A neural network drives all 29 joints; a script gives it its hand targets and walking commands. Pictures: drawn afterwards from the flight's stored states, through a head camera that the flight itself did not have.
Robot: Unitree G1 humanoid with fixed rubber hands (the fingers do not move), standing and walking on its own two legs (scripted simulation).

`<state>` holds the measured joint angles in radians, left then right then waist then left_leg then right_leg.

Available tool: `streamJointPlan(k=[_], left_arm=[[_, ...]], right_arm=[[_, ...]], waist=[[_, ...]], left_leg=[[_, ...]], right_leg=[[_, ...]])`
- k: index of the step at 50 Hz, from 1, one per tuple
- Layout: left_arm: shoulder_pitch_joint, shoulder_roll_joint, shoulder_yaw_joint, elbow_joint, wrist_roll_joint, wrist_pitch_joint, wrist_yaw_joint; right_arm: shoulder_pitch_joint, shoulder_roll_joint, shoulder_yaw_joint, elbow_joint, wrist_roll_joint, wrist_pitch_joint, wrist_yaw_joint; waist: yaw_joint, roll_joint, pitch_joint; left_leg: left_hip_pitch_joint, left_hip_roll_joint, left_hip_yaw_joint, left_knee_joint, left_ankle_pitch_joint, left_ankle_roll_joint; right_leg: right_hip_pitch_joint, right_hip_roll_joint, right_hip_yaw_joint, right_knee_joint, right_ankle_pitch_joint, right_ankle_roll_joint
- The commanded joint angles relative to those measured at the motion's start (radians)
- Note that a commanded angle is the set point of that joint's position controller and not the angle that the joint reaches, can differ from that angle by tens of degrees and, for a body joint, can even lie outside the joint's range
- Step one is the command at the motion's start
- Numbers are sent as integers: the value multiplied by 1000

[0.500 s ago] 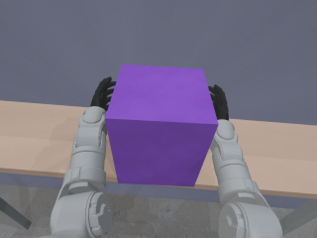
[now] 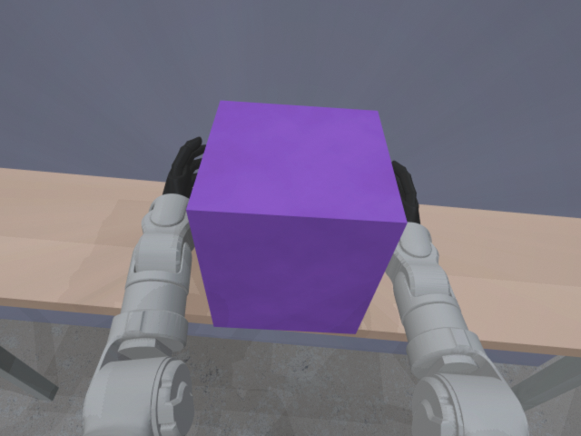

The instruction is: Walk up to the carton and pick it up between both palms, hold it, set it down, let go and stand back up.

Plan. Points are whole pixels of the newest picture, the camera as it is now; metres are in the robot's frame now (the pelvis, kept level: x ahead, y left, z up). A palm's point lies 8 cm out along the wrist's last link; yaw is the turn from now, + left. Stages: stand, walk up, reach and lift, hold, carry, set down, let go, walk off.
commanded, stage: set down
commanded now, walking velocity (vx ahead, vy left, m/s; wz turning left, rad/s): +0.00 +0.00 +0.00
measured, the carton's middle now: (291, 223) +0.39 +0.00 +0.10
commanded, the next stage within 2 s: none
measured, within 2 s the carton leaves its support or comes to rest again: neither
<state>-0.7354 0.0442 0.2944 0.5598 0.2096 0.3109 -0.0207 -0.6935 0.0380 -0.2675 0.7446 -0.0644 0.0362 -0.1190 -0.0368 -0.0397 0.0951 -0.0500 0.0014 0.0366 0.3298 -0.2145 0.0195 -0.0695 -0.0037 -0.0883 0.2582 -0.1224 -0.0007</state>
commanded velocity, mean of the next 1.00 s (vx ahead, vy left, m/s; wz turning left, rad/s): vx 0.00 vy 0.00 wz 0.00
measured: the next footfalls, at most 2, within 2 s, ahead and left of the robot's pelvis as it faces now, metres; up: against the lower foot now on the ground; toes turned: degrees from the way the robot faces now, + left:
none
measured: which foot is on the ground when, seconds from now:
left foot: down 0.00-1.00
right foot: down 0.00-1.00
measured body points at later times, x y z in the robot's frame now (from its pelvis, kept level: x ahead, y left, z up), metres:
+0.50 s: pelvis -0.02 -0.01 +0.00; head -0.03 +0.01 +0.45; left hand +0.43 +0.18 +0.22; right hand +0.41 -0.22 +0.21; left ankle -0.02 +0.10 -0.75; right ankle +0.02 -0.12 -0.75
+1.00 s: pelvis -0.02 -0.02 +0.00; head -0.04 +0.01 +0.45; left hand +0.43 +0.19 +0.29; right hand +0.40 -0.22 +0.28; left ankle -0.02 +0.10 -0.75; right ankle +0.02 -0.12 -0.75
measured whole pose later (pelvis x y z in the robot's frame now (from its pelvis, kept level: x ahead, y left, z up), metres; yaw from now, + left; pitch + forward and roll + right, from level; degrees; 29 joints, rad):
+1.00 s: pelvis -0.02 -0.02 +0.00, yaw +0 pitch +1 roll -1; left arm -1.17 0.49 0.06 0.82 -0.24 0.62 0.02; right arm -1.13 -0.34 -0.02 0.86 0.43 0.48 -0.18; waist -0.09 -0.04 -0.08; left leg -0.20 0.02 0.03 0.36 -0.18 0.00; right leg -0.21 0.01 -0.09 0.28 -0.08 -0.03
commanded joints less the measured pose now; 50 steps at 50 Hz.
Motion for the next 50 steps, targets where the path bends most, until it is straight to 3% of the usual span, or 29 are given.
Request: streamJointPlan(k=[1, 4, 5, 6, 10, 11, 12, 13, 15, 16, 19, 21, 22, 23, 25, 26, 28, 29, 31, 32, 34, 35, 36, 37, 38, 40, 43, 47, 50], left_arm=[[-443, 122, -166, -193, -165, -11, 89], [-469, 181, -191, -205, -229, 0, 108], [-458, 183, -204, -151, -245, 2, 106], [-502, 219, -198, -232, -266, 5, 113], [-580, 310, -199, -310, -318, 60, 122], [-542, 310, -208, -237, -319, 76, 116], [-586, 349, -188, -289, -329, 93, 112], [-605, 383, -188, -343, -349, 121, 111], [-603, 394, -186, -209, -353, 156, 91], [-623, 415, -185, -226, -362, 167, 86], [-650, 439, -195, -107, -377, 182, 65], [-653, 445, -217, 5, -390, 175, 53], [-649, 430, -230, 123, -389, 163, 43], [-690, 450, -234, 111, -403, 151, 41], [-700, 454, -254, 214, -418, 129, 38], [-751, 471, -261, 190, -442, 115, 38], [-813, 479, -277, 217, -467, 92, 46], [-824, 467, -294, 282, -479, 77, 49], [-899, 506, -287, 168, -504, 59, 70], [-898, 513, -291, 171, -504, 66, 75], [-944, 552, -271, 70, -502, 98, 88], [-948, 552, -269, 88, -492, 117, 89], [-991, 578, -253, -17, -497, 140, 96], [-989, 593, -253, -34, -501, 167, 101], [-974, 600, -241, 9, -495, 192, 95], [-969, 619, -214, -42, -483, 228, 93], [-930, 621, -192, 30, -454, 264, 73], [-863, 574, -210, 143, -438, 283, 33], [-846, 561, -223, 160, -452, 274, 13]], right_arm=[[-461, -199, 110, -219, 168, 10, -67], [-510, -254, 145, -280, 217, 30, -96], [-502, -245, 162, -243, 226, 41, -98], [-545, -295, 150, -309, 241, 48, -100], [-597, -385, 161, -318, 308, 118, -81], [-551, -362, 191, -241, 320, 141, -76], [-592, -397, 189, -277, 345, 159, -72], [-616, -439, 194, -311, 376, 183, -72], [-609, -417, 227, -178, 410, 228, -65], [-626, -437, 232, -182, 428, 242, -63], [-645, -440, 255, -108, 460, 268, -59], [-656, -431, 272, -43, 476, 278, -50], [-657, -406, 274, 45, 470, 284, -45], [-690, -425, 265, 17, 472, 283, -41], [-708, -404, 255, 44, 447, 287, -45], [-748, -415, 238, -8, 441, 284, -48], [-802, -410, 209, -31, 418, 282, -53], [-807, -389, 191, 2, 393, 283, -55], [-868, -433, 149, -126, 375, 272, -63], [-863, -431, 139, -130, 364, 277, -69], [-893, -475, 115, -197, 353, 290, -79], [-894, -477, 112, -163, 346, 303, -82], [-927, -512, 98, -235, 357, 310, -83], [-922, -524, 111, -241, 367, 326, -84], [-916, -518, 131, -202, 371, 346, -84], [-916, -536, 156, -215, 411, 371, -81], [-883, -520, 197, -112, 457, 404, -76], [-823, -511, 234, 27, 506, 420, -52], [-811, -505, 252, 33, 535, 419, -39]], waist=[[-33, 96, -600], [-24, 86, -728], [-28, 73, -704], [-18, 81, -804], [-15, 100, -884], [-21, 87, -807], [-7, 84, -837], [-16, 87, -874], [-14, 80, -709], [-8, 80, -715], [-10, 84, -599], [-9, 81, -515], [-18, 69, -430], [-5, 71, -458], [-18, 52, -416], [-16, 48, -470], [-26, 54, -517], [-46, 40, -497], [-48, 56, -671], [-60, 69, -707], [-61, 87, -829], [-73, 88, -808], [-60, 102, -900], [-68, 99, -912], [-67, 83, -865], [-48, 77, -865], [-44, 85, -745], [-35, 109, -560], [-38, 102, -497]], left_leg=[[-24, -18, 8, 71, 392, -72], [-50, -22, 4, 116, 447, -70], [-65, -16, -4, 129, 436, -69], [-29, -17, -7, 131, 465, -73], [22, -11, -21, 160, 534, -84], [0, -7, -27, 162, 516, -77], [3, -5, -24, 149, 524, -77], [13, -8, -26, 145, 547, -77], [-56, -7, -32, 115, 444, -64], [-64, -9, -27, 94, 414, -60], [-140, -9, -29, 40, 295, -45], [-174, -6, -33, 14, 218, -34], [-210, -3, -40, 2, 145, -27], [-214, -4, -36, -13, 113, -24], [-268, -2, -40, -23, 25, -12], [-275, -5, -36, -26, 13, -9], [-296, -6, -40, -22, -22, -7], [-326, -3, -48, -16, -47, -5], [-262, -3, -41, -10, 20, -16], [-241, -6, -41, 6, 62, -22], [-177, -6, -38, 29, 169, -39], [-178, -4, -41, 40, 189, -44], [-138, -3, -36, 45, 247, -53], [-122, -3, -38, 54, 286, -57], [-139, -2, -38, 53, 274, -54], [-147, -8, -32, 35, 297, -49], [-193, -14, -31, 10, 264, -35], [-186, -6, -32, -29, 203, -34], [-169, -4, -30, -35, 187, -28]], right_leg=[[125, 77, 16, 104, 340, 34], [146, 80, 25, 146, 437, 34], [128, 77, 27, 154, 420, 30], [124, 81, 23, 161, 442, 33], [64, 91, 27, 173, 446, 27], [54, 81, 37, 168, 427, 25], [80, 82, 40, 160, 448, 28], [108, 87, 42, 161, 490, 33], [105, 67, 54, 140, 406, 34], [129, 63, 56, 128, 409, 36], [157, 38, 69, 100, 331, 37], [137, 23, 82, 85, 249, 34], [107, 18, 81, 76, 163, 27], [117, 12, 85, 65, 131, 26], [111, 3, 91, 61, 49, 22], [119, 1, 93, 61, 36, 23], [108, -1, 92, 71, -4, 17], [83, -3, 89, 75, -28, 11], [115, 8, 78, 90, 65, 12], [124, 11, 73, 101, 119, 11], [154, 27, 59, 120, 244, 12], [150, 31, 51, 129, 262, 8], [172, 42, 43, 135, 318, 9], [181, 46, 41, 136, 365, 10], [191, 44, 44, 134, 361, 12], [244, 42, 53, 131, 420, 21], [274, 31, 73, 122, 421, 28], [226, 24, 75, 75, 290, 15], [184, 27, 72, 57, 233, 8]])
